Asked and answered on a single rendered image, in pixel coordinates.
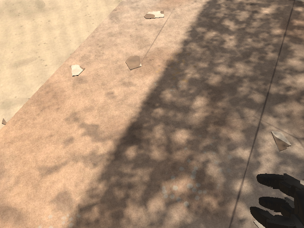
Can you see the right robot hand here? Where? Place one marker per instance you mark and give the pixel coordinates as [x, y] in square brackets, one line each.
[292, 211]

